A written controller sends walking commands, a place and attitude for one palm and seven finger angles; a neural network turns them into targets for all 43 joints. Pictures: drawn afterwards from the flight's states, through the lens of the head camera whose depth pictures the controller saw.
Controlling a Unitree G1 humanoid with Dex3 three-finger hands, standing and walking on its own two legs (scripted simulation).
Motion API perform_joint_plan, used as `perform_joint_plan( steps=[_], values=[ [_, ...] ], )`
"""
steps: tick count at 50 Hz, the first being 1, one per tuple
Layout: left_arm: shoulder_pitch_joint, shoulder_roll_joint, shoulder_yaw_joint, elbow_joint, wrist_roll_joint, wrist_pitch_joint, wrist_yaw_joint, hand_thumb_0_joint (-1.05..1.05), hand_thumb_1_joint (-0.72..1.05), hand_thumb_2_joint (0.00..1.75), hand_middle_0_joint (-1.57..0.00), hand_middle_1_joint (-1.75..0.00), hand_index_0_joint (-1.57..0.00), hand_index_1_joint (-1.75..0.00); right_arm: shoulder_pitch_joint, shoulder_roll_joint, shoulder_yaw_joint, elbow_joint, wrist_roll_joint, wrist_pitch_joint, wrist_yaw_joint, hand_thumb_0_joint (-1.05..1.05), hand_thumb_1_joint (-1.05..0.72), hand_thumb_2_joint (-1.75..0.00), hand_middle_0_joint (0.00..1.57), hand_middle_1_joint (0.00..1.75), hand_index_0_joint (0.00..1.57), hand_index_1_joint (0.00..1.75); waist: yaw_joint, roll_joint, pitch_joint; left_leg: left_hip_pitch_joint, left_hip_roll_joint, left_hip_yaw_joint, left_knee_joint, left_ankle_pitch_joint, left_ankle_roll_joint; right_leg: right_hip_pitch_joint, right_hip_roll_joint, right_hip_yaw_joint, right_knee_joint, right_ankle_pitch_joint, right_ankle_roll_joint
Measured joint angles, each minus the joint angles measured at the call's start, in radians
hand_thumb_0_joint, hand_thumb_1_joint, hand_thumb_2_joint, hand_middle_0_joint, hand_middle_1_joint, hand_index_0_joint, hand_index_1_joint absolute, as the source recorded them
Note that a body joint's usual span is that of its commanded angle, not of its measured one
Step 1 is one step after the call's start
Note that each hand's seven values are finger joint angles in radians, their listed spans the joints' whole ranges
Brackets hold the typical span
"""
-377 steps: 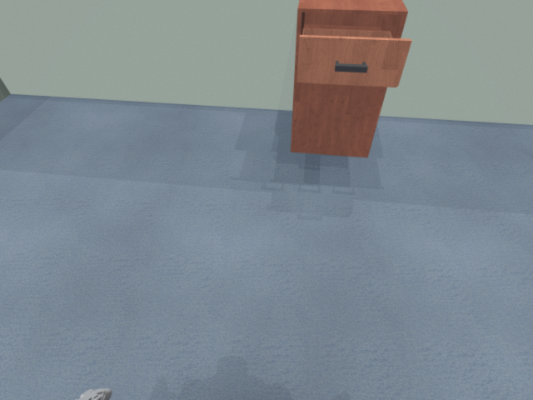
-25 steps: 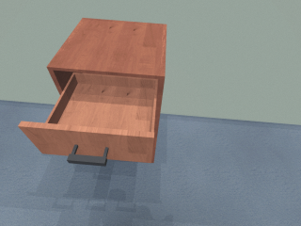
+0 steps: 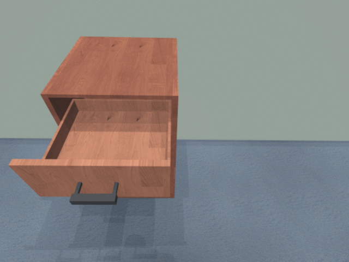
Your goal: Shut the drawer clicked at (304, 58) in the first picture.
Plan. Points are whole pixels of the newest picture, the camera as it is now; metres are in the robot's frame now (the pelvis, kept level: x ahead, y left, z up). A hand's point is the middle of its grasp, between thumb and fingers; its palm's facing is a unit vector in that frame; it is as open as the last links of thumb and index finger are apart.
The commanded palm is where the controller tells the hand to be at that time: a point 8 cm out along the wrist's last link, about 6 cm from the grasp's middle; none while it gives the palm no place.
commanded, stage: come to a stop and stand still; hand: left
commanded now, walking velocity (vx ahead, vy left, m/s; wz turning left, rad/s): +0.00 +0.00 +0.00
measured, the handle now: (95, 192) +0.31 +0.24 -0.08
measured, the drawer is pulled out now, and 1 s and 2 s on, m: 0.27 0.26 0.26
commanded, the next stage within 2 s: look again from close up in 0.04 s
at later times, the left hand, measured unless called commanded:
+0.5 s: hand out of the picture +0.01 +0.17 -0.17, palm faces +0.02 -0.99 -0.16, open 7.3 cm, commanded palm none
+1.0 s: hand (106, 231) +0.19 +0.16 -0.01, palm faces +0.07 -1.00 -0.01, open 6.5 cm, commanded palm +0.12 +0.23 -0.05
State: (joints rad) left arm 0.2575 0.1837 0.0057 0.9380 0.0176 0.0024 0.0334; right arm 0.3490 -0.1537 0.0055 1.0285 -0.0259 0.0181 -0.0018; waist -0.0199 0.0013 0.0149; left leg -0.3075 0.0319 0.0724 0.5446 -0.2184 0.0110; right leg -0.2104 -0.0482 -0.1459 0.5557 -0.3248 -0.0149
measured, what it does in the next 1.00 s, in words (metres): stands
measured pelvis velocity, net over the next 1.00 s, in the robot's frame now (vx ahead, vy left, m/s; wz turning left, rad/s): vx -0.01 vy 0.01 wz -0.02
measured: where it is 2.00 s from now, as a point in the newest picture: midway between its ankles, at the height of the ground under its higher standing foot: outside the picture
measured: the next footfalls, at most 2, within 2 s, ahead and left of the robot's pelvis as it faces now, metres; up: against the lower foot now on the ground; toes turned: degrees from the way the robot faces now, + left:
none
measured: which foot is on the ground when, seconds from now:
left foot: down 0.00-1.00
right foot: down 0.00-1.00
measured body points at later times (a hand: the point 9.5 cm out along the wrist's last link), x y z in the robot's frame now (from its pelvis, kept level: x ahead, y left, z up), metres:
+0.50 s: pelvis +0.03 +0.02 +0.01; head +0.03 +0.03 +0.46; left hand +0.01 +0.23 -0.16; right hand +0.05 -0.22 -0.14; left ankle +0.05 +0.11 -0.73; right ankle -0.01 -0.10 -0.73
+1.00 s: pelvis -0.01 +0.01 -0.04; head +0.01 +0.00 +0.41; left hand +0.18 +0.21 -0.01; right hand +0.16 -0.25 -0.12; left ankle +0.05 +0.11 -0.73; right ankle -0.01 -0.11 -0.73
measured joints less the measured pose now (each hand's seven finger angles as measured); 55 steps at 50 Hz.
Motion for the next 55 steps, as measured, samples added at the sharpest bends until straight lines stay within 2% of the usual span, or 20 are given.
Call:
perform_joint_plan(
  steps=[10, 22, 36, 37, 38, 39, 40, 42, 44, 46, 49, 51, 53, 55],
  values=[
    [0.028, -0.01, -0.002, 0.054, -0.003, -0.006, 0.003, 0.01, 0.92, 0.9, -0.2, -0.29, -0.2, -0.3, -0.018, 0.021, 0.009, 0.041, 0.009, -0.023, -0.007, 0.0, -0.91, -0.9, 0.2, 0.3, 0.2, 0.3, 0.013, -0.015, 0.022, 0.034, -0.005, 0.011, -0.034, -0.007, 0.007, 0.039, -0.001, 0.01, -0.053, 0.009, 0.013],
    [0.093, -0.042, -0.018, 0.135, 0.002, -0.008, 0.005, 0.01, 0.91, 0.9, -0.2, -0.29, -0.2, -0.3, -0.087, -0.01, 0.001, 0.068, 0.018, -0.035, -0.02, 0.01, -0.92, -0.9, 0.2, 0.3, 0.2, 0.3, 0.037, -0.024, 0.016, 0.096, -0.017, 0.027, -0.073, -0.014, 0.018, 0.1, -0.01, 0.023, -0.103, 0.016, 0.03],
    [0.095, -0.04, -0.025, 0.153, 0.009, -0.019, 0.013, 0.01, 0.91, 0.9, -0.2, -0.29, -0.2, -0.3, -0.09, -0.015, 0.004, 0.074, 0.018, -0.036, -0.02, 0.0, -0.93, -0.9, 0.2, 0.3, 0.2, 0.3, 0.041, -0.019, 0.002, 0.105, -0.02, 0.031, -0.097, -0.001, 0.022, 0.113, -0.01, 0.025, -0.138, 0.036, 0.036],
    [0.14, -0.039, -0.028, -0.005, -0.032, 0.04, 0.014, 0.01, 0.91, 0.9, -0.2, -0.3, -0.2, -0.3, -0.074, -0.02, 0.005, 0.026, 0.026, -0.041, -0.021, 0.0, -0.93, -0.9, 0.2, 0.3, 0.2, 0.3, 0.036, -0.014, 0.011, 0.093, -0.017, 0.029, -0.08, -0.006, 0.022, 0.103, -0.009, 0.024, -0.126, 0.034, 0.036],
    [0.194, -0.031, -0.026, -0.193, -0.051, 0.059, 0.035, 0.02, 0.92, 0.9, -0.21, -0.3, -0.21, -0.31, -0.05, -0.023, 0.009, -0.022, 0.036, -0.081, -0.03, 0.01, -0.93, -0.9, 0.2, 0.3, 0.2, 0.3, 0.042, -0.017, 0.017, 0.088, -0.02, 0.035, -0.074, -0.008, 0.022, 0.083, -0.014, 0.032, -0.096, 0.026, 0.027],
    [0.242, -0.013, -0.018, -0.354, -0.069, 0.051, 0.067, 0.03, 0.94, 0.9, -0.21, -0.3, -0.21, -0.31, -0.029, -0.023, 0.007, -0.062, 0.047, -0.13, -0.037, 0.01, -0.93, -0.9, 0.2, 0.3, 0.2, 0.3, 0.044, -0.023, 0.01, 0.077, -0.027, 0.043, -0.071, -0.008, 0.022, 0.054, -0.021, 0.044, -0.056, 0.008, 0.015],
    [0.273, 0.004, -0.014, -0.492, -0.092, 0.036, 0.089, 0.04, 0.96, 0.9, -0.22, -0.31, -0.22, -0.32, -0.015, -0.024, 0.005, -0.098, 0.056, -0.176, -0.041, 0.01, -0.93, -0.9, 0.2, 0.3, 0.2, 0.3, 0.037, -0.026, -0.001, 0.061, -0.036, 0.044, -0.062, -0.008, 0.022, 0.028, -0.029, 0.053, -0.021, -0.013, 0.01],
    [0.275, 0.017, -0.009, -0.688, -0.125, -0.015, 0.102, 0.04, 0.97, 0.9, -0.23, -0.32, -0.23, -0.33, -0.007, -0.041, -0.001, -0.163, 0.061, -0.242, -0.046, 0.01, -0.92, -0.9, 0.2, 0.3, 0.2, 0.3, 0.015, -0.003, -0.019, 0.01, -0.043, 0.026, -0.013, -0.017, 0.025, -0.012, -0.038, 0.043, 0.025, -0.028, 0.027],
    [0.232, 0.007, 0.006, -0.792, -0.136, -0.113, 0.085, 0.04, 0.97, 0.9, -0.25, -0.35, -0.25, -0.35, -0.028, -0.063, -0.007, -0.219, 0.047, -0.276, -0.043, 0.01, -0.92, -0.9, 0.2, 0.3, 0.2, 0.3, -0.008, 0.025, -0.051, -0.074, -0.037, 0.01, 0.059, -0.036, 0.026, -0.08, -0.037, 0.029, 0.079, -0.044, 0.031],
    [0.186, -0.02, 0.028, -0.83, -0.15, -0.234, 0.04, 0.03, 0.96, 0.9, -0.27, -0.37, -0.27, -0.38, -0.066, -0.073, -0.019, -0.269, 0.035, -0.291, -0.029, 0.01, -0.91, -0.9, 0.2, 0.3, 0.2, 0.3, -0.015, 0.033, -0.092, -0.177, -0.023, 0.012, 0.144, -0.062, 0.021, -0.186, -0.032, 0.034, 0.164, -0.069, 0.024],
    [0.185, -0.059, 0.057, -0.819, -0.192, -0.437, -0.098, 0.02, 0.94, 0.9, -0.3, -0.42, -0.32, -0.44, -0.124, -0.07, -0.045, -0.343, 0.028, -0.301, -0.003, 0.01, -0.91, -0.9, 0.2, 0.3, 0.2, 0.3, -0.005, 0.013, -0.142, -0.343, 0.004, 0.02, 0.294, -0.113, 0.013, -0.36, -0.02, 0.051, 0.321, -0.122, 0.01],
    [0.205, -0.067, 0.054, -0.821, -0.192, -0.541, -0.185, 0.02, 0.93, 0.9, -0.33, -0.46, -0.36, -0.47, -0.154, -0.071, -0.064, -0.392, 0.027, -0.302, 0.01, 0.01, -0.91, -0.9, 0.2, 0.3, 0.2, 0.3, 0.008, -0.004, -0.162, -0.445, 0.019, 0.015, 0.399, -0.149, 0.008, -0.461, -0.014, 0.052, 0.426, -0.161, 0.001],
    [0.238, -0.064, 0.051, -0.842, -0.193, -0.585, -0.231, 0.01, 0.92, 0.9, -0.37, -0.5, -0.4, -0.51, -0.179, -0.076, -0.077, -0.439, 0.03, -0.292, 0.009, 0.01, -0.9, -0.9, 0.2, 0.3, 0.2, 0.3, 0.024, -0.016, -0.171, -0.523, 0.03, 0.005, 0.49, -0.181, -0.001, -0.535, -0.01, 0.047, 0.517, -0.199, -0.01],
    [0.272, -0.054, 0.057, -0.876, -0.2, -0.576, -0.24, 0.01, 0.91, 0.9, -0.42, -0.54, -0.44, -0.56, -0.2, -0.082, -0.083, -0.474, 0.036, -0.275, -0.003, 0.01, -0.9, -0.9, 0.2, 0.3, 0.2, 0.3, 0.042, -0.019, -0.168, -0.576, 0.037, -0.012, 0.559, -0.205, -0.008, -0.58, -0.007, 0.035, 0.583, -0.227, -0.019]
  ],
)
